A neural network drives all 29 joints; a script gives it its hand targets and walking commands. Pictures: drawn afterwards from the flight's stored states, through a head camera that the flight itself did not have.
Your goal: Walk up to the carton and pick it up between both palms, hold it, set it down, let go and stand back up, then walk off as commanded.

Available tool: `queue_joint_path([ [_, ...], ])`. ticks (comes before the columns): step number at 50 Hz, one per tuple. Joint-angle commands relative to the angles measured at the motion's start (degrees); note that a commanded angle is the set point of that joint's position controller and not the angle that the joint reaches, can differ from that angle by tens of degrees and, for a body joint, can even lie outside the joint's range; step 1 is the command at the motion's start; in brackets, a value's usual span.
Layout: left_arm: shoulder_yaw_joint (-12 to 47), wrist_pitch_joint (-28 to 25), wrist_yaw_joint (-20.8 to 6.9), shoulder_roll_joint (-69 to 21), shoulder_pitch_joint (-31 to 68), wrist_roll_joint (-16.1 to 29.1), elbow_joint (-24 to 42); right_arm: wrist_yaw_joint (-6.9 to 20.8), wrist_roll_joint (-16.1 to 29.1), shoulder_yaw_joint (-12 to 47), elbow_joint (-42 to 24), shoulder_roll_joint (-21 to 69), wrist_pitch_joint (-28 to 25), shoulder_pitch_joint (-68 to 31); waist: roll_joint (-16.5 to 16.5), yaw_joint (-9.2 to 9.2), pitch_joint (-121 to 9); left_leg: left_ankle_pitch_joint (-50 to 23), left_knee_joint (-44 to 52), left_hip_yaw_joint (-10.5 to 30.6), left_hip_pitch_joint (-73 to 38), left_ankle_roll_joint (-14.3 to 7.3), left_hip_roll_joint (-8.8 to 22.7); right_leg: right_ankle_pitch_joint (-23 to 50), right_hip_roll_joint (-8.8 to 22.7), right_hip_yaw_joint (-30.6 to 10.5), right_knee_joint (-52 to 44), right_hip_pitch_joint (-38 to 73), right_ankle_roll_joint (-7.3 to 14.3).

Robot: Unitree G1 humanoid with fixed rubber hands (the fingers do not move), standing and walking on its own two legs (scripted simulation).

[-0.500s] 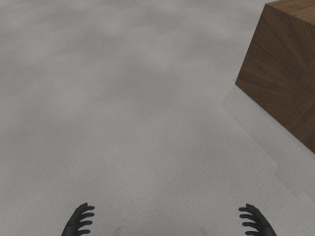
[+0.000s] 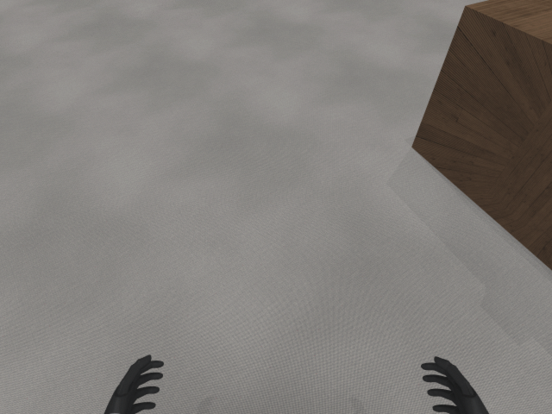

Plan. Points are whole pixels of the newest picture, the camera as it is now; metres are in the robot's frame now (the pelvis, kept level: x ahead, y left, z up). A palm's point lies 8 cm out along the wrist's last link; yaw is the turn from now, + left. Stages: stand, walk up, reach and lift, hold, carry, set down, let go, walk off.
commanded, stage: stand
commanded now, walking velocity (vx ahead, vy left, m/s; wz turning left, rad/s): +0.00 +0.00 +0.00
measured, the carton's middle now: out of the picture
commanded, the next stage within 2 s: walk up in 1.26 s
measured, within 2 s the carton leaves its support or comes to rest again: neither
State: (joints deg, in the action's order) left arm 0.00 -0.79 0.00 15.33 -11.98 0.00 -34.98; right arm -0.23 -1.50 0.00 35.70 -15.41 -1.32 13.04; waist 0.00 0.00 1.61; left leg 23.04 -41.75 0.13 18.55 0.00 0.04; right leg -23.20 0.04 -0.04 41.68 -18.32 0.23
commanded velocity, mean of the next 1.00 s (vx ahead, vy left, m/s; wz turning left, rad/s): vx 0.00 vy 0.00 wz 0.00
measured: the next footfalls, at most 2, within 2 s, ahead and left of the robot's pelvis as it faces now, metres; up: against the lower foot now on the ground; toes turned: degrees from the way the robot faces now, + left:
right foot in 1.74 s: +0.08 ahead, -0.18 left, +0.00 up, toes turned -18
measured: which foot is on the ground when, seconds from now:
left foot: down 0.00-1.00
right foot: down 0.00-1.00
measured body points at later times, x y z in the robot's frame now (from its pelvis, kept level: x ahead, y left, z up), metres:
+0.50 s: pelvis -0.01 +0.00 +0.00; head +0.01 +0.00 +0.45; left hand +0.15 +0.25 -0.09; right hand +0.14 -0.26 -0.09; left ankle -0.01 +0.12 -0.72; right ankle -0.01 -0.12 -0.72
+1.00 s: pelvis -0.03 +0.00 +0.00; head -0.03 +0.00 +0.45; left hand +0.13 +0.26 -0.09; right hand +0.11 -0.26 -0.09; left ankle -0.01 +0.12 -0.72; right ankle -0.01 -0.12 -0.72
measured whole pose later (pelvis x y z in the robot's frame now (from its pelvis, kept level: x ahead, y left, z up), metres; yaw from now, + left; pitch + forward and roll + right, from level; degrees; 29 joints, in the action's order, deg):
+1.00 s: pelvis -0.03 +0.00 +0.00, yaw +0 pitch -2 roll +0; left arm 0.0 -1.0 0.0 15.7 -12.0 0.0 -35.9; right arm -0.2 -1.3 0.0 38.4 -15.9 -1.5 13.0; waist 0.0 0.0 1.6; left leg 20.8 -41.8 0.1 18.6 0.0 0.0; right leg -21.0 0.0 0.0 41.7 -18.3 0.3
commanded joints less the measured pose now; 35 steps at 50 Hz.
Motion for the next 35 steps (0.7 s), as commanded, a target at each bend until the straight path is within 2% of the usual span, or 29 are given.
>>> queue_joint_path([
  [1, -5.1, -2.8, 1.0, 13.7, 2.6, -1.1, 1.1, -0.7, 0.2, -5.0, -0.9, -14.4, -2.2, -1.9, 0.1, 0.33, -6.0, -19.2, 6.9, 5.9, -1.3, -5.3, 5.1, 19.9, 4.8, -5.8, -4.2, 3.7, 4.3],
  [5, -4.9, -2.9, 1.1, 13.6, 3.4, -1.5, 1.3, -0.8, 0.5, -5.1, -0.9, -14.1, -2.3, -1.3, -2.4, -0.65, -7.1, -18.9, 5.7, 5.0, -2.8, -4.4, 4.3, 21.7, 5.2, -5.6, -5.0, 3.6, 4.8],
  [6, -5.1, -2.9, 1.0, 13.9, 2.6, -1.1, 1.1, -0.9, 0.5, -5.2, -0.6, -14.6, -2.5, -0.6, -2.4, -0.38, -7.6, -18.6, 6.1, 5.3, -3.2, -4.6, 4.4, 21.3, 5.2, -5.5, -4.9, 3.7, 4.7],
  [7, -4.8, -2.7, 1.0, 13.4, 2.5, -1.1, 1.1, -0.9, 0.2, -5.2, -0.7, -14.7, -2.4, -1.5, -0.7, -0.26, -6.8, -19.8, 5.7, 5.3, -3.2, -4.6, 4.6, 21.4, 5.0, -6.0, -5.0, 2.9, 4.8],
  [8, -4.7, -2.8, 0.9, 13.3, 2.5, -1.2, 0.8, -0.9, 0.4, -5.0, -0.8, -13.8, -2.5, -1.8, -2.0, -0.39, -7.7, -19.2, 5.4, 5.2, -3.7, -4.6, 4.6, 21.2, 4.9, -5.8, -5.0, 3.2, 4.8],
  [9, -4.9, -2.8, 0.9, 13.7, 3.3, -0.8, 1.4, -0.8, 0.5, -5.1, -1.0, -14.3, -2.4, -2.3, -1.6, 0.08, -7.2, -19.9, 5.7, 5.4, -2.9, -4.8, 4.7, 21.5, 4.8, -5.4, -4.8, 3.2, 4.6],
  [13, -5.4, -2.7, 1.1, 14.2, 3.2, -1.1, 1.0, -0.6, 0.4, -5.1, -1.0, -14.4, -2.5, -2.5, -0.5, -0.04, -6.8, -19.8, 7.0, 5.8, -2.3, -5.0, 5.1, 21.2, 4.8, -5.3, -4.9, 4.0, 4.5],
  [14, -5.1, -2.7, 1.1, 13.8, 2.7, -1.1, 0.4, -0.8, 0.3, -5.0, -0.5, -14.5, -2.5, -1.9, -1.7, 0.08, -7.0, -19.7, 6.7, 5.5, -2.8, -5.0, 4.9, 21.0, 4.8, -5.7, -4.8, 3.8, 4.6],
  [15, -5.0, -3.0, 0.9, 14.2, 2.4, -1.1, 0.4, -0.6, 0.4, -5.1, -0.6, -14.4, -2.6, -1.8, 0.0, -0.31, -8.1, -19.8, 6.1, 5.5, -3.1, -4.9, 4.6, 21.4, 5.2, -5.6, -5.2, 4.7, 4.6],
  [16, -5.4, -2.9, 1.1, 14.8, 3.0, -1.1, 0.3, -0.7, 0.6, -5.1, -0.6, -13.7, -2.5, -1.6, -1.9, -0.33, -7.5, -20.3, 6.3, 4.9, -3.8, -4.7, 4.6, 21.9, 4.9, -5.5, -4.9, 3.7, 4.8],
  [18, -5.1, -2.7, 1.1, 13.8, 3.4, -1.0, 0.9, -0.7, 0.3, -5.0, -0.7, -14.3, -2.5, -2.8, -0.7, 0.41, -5.7, -20.9, 6.9, 6.0, -2.0, -5.2, 5.1, 21.1, 4.6, -5.2, -4.8, 3.6, 4.5],
  [21, -4.9, -3.0, 1.0, 13.4, 3.1, -0.9, 0.4, -0.7, 0.5, -4.8, -0.7, -13.8, -2.4, -2.1, -1.2, -0.22, -8.3, -20.3, 6.2, 5.6, -4.0, -5.0, 4.9, 21.4, 5.0, -5.9, -5.1, 4.0, 4.7],
  [22, -5.1, -3.0, 1.0, 14.1, 2.7, -1.1, 0.5, -0.6, 0.4, -5.0, -0.1, -14.3, -2.6, -1.2, -0.1, -0.32, -7.6, -21.4, 6.2, 5.8, -3.7, -5.1, 5.0, 23.2, 5.3, -6.1, -4.9, 4.2, 4.8],
  [23, -4.9, -3.0, 1.0, 13.6, 2.5, -0.9, 0.5, -0.8, 0.5, -5.1, -0.2, -14.7, -2.6, -1.6, -1.4, -0.01, -7.8, -22.5, 6.1, 6.1, -3.2, -5.4, 5.3, 23.7, 5.0, -5.2, -4.7, 4.8, 4.3],
  [24, -5.0, -2.9, 1.2, 14.0, 3.1, -1.2, 0.1, -0.6, 0.6, -4.8, -0.3, -13.4, -2.7, -1.5, -2.4, -0.50, -7.9, -21.7, 6.1, 5.6, -3.9, -5.1, 4.8, 23.9, 5.3, -5.4, -5.1, 4.3, 4.6],
  [25, -4.9, -2.7, 1.1, 13.4, 2.1, -0.7, 0.5, -0.8, 0.3, -4.8, -0.4, -13.5, -2.5, -1.7, -1.6, -0.02, -8.2, -22.6, 6.1, 6.2, -4.2, -5.6, 5.4, 23.4, 5.2, -6.1, -4.6, 4.0, 4.6],
  [30, -5.2, -2.7, 0.9, 14.4, 3.2, -1.0, 0.5, -0.7, 0.1, -5.0, -0.3, -14.6, -2.6, -2.6, -0.2, 0.26, -5.3, -18.7, 7.7, 6.4, -2.0, -5.3, 5.2, 19.8, 5.0, -5.9, -5.7, 3.3, 4.5],
  [31, -5.1, -2.9, 1.1, 14.0, 2.6, -1.1, -0.1, -0.7, 0.3, -5.3, 0.0, -14.6, -2.5, -2.3, -2.2, -0.17, -6.9, -18.1, 7.6, 6.0, -2.7, -5.3, 5.1, 19.2, 4.7, -5.7, -6.1, 4.1, 4.4],
  [32, -5.4, -3.0, 1.0, 14.5, 4.0, -1.0, 0.3, -0.7, 0.4, -5.0, 0.0, -13.5, -2.6, -2.2, -1.5, -0.28, -7.0, -17.9, 7.5, 5.4, -3.1, -5.0, 4.7, 18.7, 4.9, -5.8, -5.8, 3.6, 4.4],
  [33, -5.0, -3.1, 0.9, 13.9, 2.3, -1.0, -0.2, -0.6, 0.2, -5.0, 0.3, -14.6, -2.6, -2.3, -1.1, 0.47, -6.1, -17.4, 7.8, 6.3, -2.4, -5.5, 4.9, 17.8, 5.0, -6.4, -6.6, 3.5, 4.7],
  [34, -5.0, -3.0, 0.8, 14.1, 3.2, -1.2, 0.0, -0.8, 0.4, -5.3, 0.4, -14.9, -2.6, -2.3, -1.8, -0.18, -5.0, -17.0, 7.8, 6.2, -2.3, -5.0, 4.7, 18.3, 4.9, -6.2, -6.9, 2.6, 4.7],
  [35, -5.0, -2.7, 0.8, 14.3, 2.8, -1.1, -0.5, -0.8, 0.3, -5.0, 0.6, -14.5, -2.5, -2.4, -1.8, 0.07, -5.2, -16.9, 8.3, 6.5, -1.9, -5.4, 5.1, 17.7, 4.8, -6.0, -7.1, 3.3, 4.5],
])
